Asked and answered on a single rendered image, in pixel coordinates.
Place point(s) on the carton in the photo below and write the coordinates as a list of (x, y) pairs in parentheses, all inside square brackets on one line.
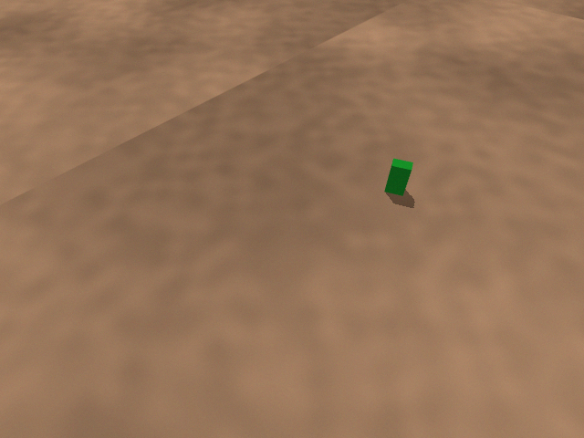
[(398, 177)]

